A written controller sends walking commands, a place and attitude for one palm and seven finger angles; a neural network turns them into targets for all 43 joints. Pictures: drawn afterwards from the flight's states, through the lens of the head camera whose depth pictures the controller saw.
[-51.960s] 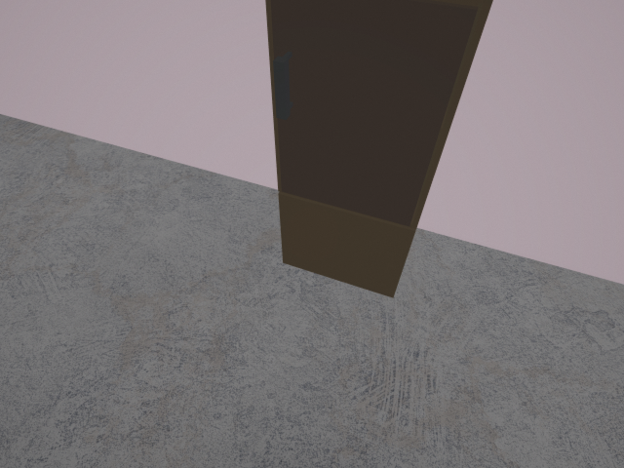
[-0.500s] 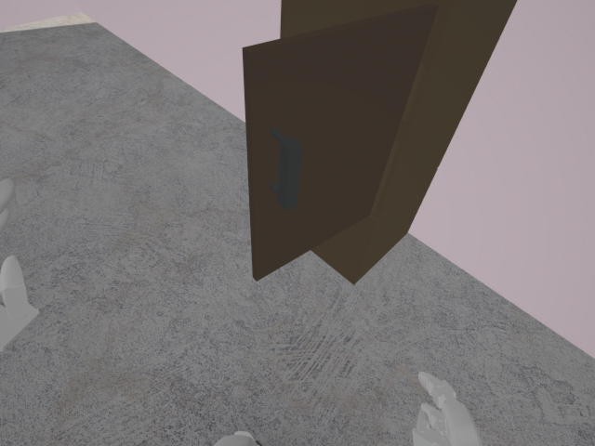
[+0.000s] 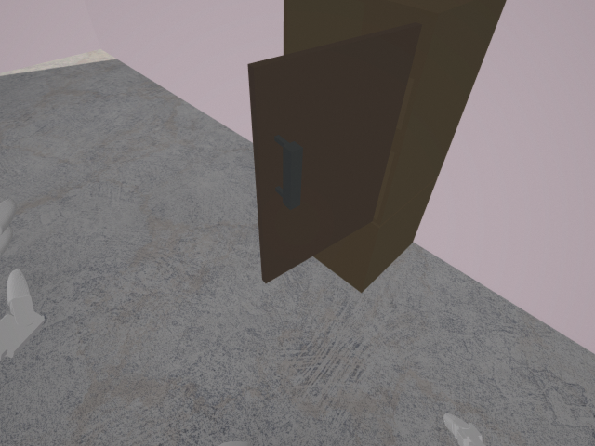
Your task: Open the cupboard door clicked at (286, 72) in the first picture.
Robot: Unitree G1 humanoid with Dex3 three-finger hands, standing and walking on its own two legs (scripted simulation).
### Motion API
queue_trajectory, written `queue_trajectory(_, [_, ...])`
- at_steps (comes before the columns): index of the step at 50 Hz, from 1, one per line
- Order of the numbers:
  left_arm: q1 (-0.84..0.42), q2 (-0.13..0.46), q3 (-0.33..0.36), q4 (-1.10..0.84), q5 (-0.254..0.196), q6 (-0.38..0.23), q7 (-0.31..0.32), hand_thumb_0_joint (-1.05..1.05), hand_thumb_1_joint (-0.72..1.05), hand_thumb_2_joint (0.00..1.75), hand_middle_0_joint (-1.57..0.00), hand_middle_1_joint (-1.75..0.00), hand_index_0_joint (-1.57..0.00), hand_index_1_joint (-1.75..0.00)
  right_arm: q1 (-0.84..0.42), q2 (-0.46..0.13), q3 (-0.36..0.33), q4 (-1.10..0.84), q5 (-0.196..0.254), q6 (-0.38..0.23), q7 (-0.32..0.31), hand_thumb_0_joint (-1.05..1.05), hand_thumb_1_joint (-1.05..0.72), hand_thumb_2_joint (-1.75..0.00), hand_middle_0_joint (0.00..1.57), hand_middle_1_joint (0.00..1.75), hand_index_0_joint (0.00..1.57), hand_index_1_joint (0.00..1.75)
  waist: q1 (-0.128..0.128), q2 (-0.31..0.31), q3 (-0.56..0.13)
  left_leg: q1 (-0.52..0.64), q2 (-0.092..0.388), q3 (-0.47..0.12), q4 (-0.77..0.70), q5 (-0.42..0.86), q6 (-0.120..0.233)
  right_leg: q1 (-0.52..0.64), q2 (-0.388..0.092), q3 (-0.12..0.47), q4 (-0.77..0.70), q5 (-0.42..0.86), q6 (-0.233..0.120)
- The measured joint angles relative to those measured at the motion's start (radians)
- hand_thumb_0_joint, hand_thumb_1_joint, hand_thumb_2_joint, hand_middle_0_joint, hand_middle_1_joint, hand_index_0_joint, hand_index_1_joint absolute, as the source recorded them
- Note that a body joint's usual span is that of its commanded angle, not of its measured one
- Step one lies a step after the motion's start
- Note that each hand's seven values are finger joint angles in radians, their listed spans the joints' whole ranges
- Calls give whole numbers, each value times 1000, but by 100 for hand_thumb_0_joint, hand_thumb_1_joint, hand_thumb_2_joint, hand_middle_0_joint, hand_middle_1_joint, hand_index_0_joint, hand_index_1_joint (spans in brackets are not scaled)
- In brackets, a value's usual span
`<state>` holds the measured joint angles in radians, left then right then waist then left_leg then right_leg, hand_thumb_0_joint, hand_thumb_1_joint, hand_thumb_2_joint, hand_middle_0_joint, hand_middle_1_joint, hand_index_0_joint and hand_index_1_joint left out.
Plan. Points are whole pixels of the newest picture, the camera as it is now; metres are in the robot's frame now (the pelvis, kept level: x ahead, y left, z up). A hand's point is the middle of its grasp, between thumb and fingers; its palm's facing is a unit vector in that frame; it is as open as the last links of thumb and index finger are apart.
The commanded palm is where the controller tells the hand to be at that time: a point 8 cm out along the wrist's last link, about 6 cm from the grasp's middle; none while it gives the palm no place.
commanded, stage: stop stepping back and stand still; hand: left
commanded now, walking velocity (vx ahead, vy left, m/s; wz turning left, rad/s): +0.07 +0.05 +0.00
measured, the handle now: (285, 171) +0.61 +0.07 +0.04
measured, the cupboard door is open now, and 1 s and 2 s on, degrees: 82 82 82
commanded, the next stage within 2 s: let the arm hang, fingers relaxed in 0.02 s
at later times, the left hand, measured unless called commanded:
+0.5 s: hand out of the picture +0.00 +0.21 -0.18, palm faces +0.13 -0.97 -0.21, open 6.8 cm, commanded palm none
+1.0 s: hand out of the picture -0.01 +0.24 -0.17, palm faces +0.11 -0.96 -0.24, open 7.3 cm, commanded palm none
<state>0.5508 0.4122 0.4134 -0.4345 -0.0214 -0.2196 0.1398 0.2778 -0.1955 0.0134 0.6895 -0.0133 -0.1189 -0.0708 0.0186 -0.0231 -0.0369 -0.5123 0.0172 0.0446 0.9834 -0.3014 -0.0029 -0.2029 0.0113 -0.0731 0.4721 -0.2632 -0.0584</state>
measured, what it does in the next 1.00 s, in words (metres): steps on the spot: left foot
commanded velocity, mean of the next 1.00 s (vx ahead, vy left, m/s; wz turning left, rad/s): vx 0.00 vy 0.00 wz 0.00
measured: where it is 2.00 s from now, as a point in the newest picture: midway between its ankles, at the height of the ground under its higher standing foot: outside the picture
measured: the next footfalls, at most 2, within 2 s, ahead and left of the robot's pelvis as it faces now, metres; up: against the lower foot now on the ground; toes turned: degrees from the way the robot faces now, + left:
left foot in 0.14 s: +0.07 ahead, +0.15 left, +0.00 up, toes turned +5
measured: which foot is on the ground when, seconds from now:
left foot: up 0.00-0.12, down 0.14-1.00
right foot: down 0.00-1.00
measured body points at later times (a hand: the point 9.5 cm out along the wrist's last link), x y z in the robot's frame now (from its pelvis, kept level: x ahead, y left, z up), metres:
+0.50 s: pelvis -0.01 +0.02 +0.00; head +0.01 +0.03 +0.44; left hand -0.01 +0.26 -0.16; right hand +0.04 -0.20 -0.16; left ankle +0.03 +0.15 -0.74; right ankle +0.01 -0.08 -0.74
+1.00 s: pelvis -0.01 +0.04 +0.00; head +0.00 +0.04 +0.45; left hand -0.02 +0.29 -0.15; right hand +0.04 -0.19 -0.16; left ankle +0.03 +0.15 -0.74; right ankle +0.01 -0.08 -0.74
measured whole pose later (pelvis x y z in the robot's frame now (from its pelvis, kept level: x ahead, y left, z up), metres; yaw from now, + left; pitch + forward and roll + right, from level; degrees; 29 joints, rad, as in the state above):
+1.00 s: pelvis -0.01 +0.04 +0.00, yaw +6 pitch -2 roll +0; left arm 0.23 0.21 0.01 1.14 0.02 0.00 0.02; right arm 0.21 -0.19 -0.01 1.13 -0.02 0.01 -0.02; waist 0.00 0.01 0.04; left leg -0.23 -0.03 0.00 0.39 -0.13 0.03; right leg -0.18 -0.02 0.00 0.42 -0.22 0.01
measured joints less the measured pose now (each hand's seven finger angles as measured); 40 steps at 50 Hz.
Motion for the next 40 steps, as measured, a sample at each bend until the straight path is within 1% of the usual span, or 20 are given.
queue_trajectory(2, [-28, -24, -7, 33, 5, 4, 7, 1, 89, 90, -22, -30, -22, -30, 6, -10, -3, 4, 2, -8, -9, 1, -90, -90, 20, 30, 20, 30, 0, -3, 2, 43, 16, 15, -100, 2, 8, 8, -12, -3, -16, 6, 8])
queue_trajectory(5, [-47, -49, -23, 24, 5, 21, 18, 1, 89, 90, -21, -30, -22, -30, 5, -30, -10, -5, 1, -26, -20, 1, -90, -90, 20, 30, 20, 30, -3, -1, 22, 159, 28, 27, -334, 22, 23, 10, -24, -10, 5, -8, 21])
queue_trajectory(6, [-44, -55, -27, 5, 3, 23, 20, 1, 89, 90, -21, -30, -22, -30, 3, -40, -14, -15, 1, -31, -21, 1, -90, -90, 20, 30, 20, 30, -6, 10, 28, 203, 33, 21, -411, 46, 29, 5, -19, -14, 25, -20, 27])
queue_trajectory(7, [-61, -53, -49, 35, 20, 10, 5, 1, 89, 90, -21, -30, -21, -30, -1, -59, -26, -9, -3, -49, -1, 1, -90, -90, 20, 30, 20, 30, -9, 34, 20, 210, 40, 2, -437, 111, 29, -25, -14, -27, 70, -37, 37])
queue_trajectory(8, [-105, -48, -87, 112, 34, 25, -21, 1, 90, 90, -21, -30, -21, -30, -17, -71, -40, 8, -3, -40, 21, 1, -90, -90, 20, 30, 20, 30, -13, 39, 18, 187, 27, -6, -414, 97, 18, -63, -29, -25, 134, -60, 48])
queue_trajectory(9, [-157, -52, -132, 215, 42, 66, -44, 0, 90, 90, -21, -30, -21, -30, -39, -81, -47, 27, -6, -14, 35, 1, -90, -90, 20, 30, 20, 30, -14, 41, 18, 166, 10, -7, -385, 72, 15, -101, -41, -6, 208, -118, 57])
queue_trajectory(11, [-250, -87, -215, 467, 47, 161, -79, 0, 90, 90, -20, -30, -21, -30, -76, -91, -42, 58, -21, 40, 49, 1, -91, -90, 20, 30, 20, 30, -32, 54, 16, 139, -15, -16, -360, 48, 19, -169, -39, 42, 350, -233, 71])
queue_trajectory(12, [-288, -108, -251, 597, 47, 200, -91, 0, 90, 90, -20, -30, -20, -30, -89, -88, -36, 69, -29, 58, 54, 1, -91, -90, 20, 30, 20, 30, -42, 57, 20, 135, -25, -22, -361, 50, 23, -185, -34, 60, 383, -259, 74])
queue_trajectory(13, [-317, -128, -284, 718, 46, 231, -101, 0, 91, 90, -20, -30, -20, -30, -97, -81, -28, 78, -34, 72, 58, 1, -91, -90, 20, 30, 20, 30, -49, 55, 28, 136, -32, -26, -364, 56, 22, -186, -30, 70, 378, -255, 75])
queue_trajectory(14, [-335, -147, -315, 826, 46, 253, -110, 0, 91, 90, -20, -30, -20, -30, -103, -70, -19, 88, -35, 84, 61, 1, -91, -90, 20, 30, 20, 30, -52, 46, 37, 139, -38, -25, -366, 61, 20, -171, -28, 76, 333, -217, 75])
queue_trajectory(15, [-338, -161, -344, 916, 46, 265, -118, 0, 91, 90, -20, -30, -20, -30, -105, -55, -11, 97, -31, 95, 64, 1, -91, -90, 20, 30, 20, 30, -52, 27, 44, 140, -46, -18, -363, 62, 16, -144, -30, 87, 254, -159, 73])
queue_trajectory(16, [-337, -180, -370, 1001, 47, 269, -125, 1, 91, 90, -20, -30, -20, -30, -110, -40, -5, 112, -25, 105, 67, 1, -91, -90, 20, 30, 20, 30, -51, 16, 54, 142, -47, -14, -357, 59, 11, -135, -29, 94, 221, -86, 63])
queue_trajectory(18, [-319, -231, -421, 1158, 47, 280, -138, 1, 91, 90, -20, -30, -20, -30, -109, -20, -3, 152, -18, 129, 73, 1, -91, -90, 20, 30, 20, 30, -60, 22, 76, 158, -38, -29, -362, 47, 6, -113, -18, 79, 204, -59, 44])
queue_trajectory(19, [-303, -255, -440, 1221, 46, 282, -144, 1, 91, 90, -20, -30, -20, -30, -101, -10, -2, 176, -17, 138, 74, 1, -91, -90, 20, 30, 20, 30, -60, 24, 81, 166, -32, -37, -371, 43, 6, -98, -12, 71, 182, -56, 39])
queue_trajectory(20, [-292, -269, -414, 1260, 28, 269, -125, -1, 95, 90, -21, -30, -21, -30, -89, 2, -3, 201, -15, 142, 72, 1, -91, -90, 20, 30, 20, 30, -56, 26, 86, 171, -25, -49, -386, 57, 6, -84, -3, 60, 154, -48, 36])
queue_trajectory(21, [-289, -262, -400, 1292, 26, 256, -114, -2, 99, 90, -21, -30, -21, -30, -76, 13, -1, 228, -14, 143, 70, 1, -91, -90, 20, 30, 20, 30, -46, 24, 94, 178, -18, -58, -406, 89, 4, -70, 4, 52, 128, -38, 34])
queue_trajectory(23, [-282, -239, -393, 1357, 29, 244, -114, -4, 102, 90, -21, -30, -21, -30, -57, 27, -12, 284, -13, 145, 56, 0, -93, -90, 20, 30, 20, 30, -30, 17, 105, 195, -13, -64, -437, 108, -1, -46, 9, 47, 82, -15, 34])
queue_trajectory(26, [-268, -216, -395, 1443, 30, 243, -118, -3, 101, 90, -21, -30, -21, -30, -32, 21, -18, 351, -13, 150, 51, 0, -94, -90, 20, 30, 20, 30, -17, 22, 110, 217, -13, -64, -483, 122, 3, -17, 10, 48, 18, 18, 40])
queue_trajectory(33, [-244, -192, -397, 1568, 31, 239, -121, -1, 95, 90, -20, -30, -21, -30, 1, 15, -22, 438, -8, 144, 49, 0, -92, -90, 20, 30, 20, 30, -14, 30, 114, 252, -29, -52, -559, 159, 19, 12, -7, 58, -46, 52, 55])
queue_trajectory(40, [-264, -193, -398, 1597, 32, 232, -121, 0, 92, 90, -20, -30, -20, -30, -11, 16, -24, 460, -7, 137, 49, 1, -91, -90, 20, 30, 20, 30, -16, 34, 103, 269, -43, -45, -581, 169, 30, 20, -22, 65, -51, 52, 64])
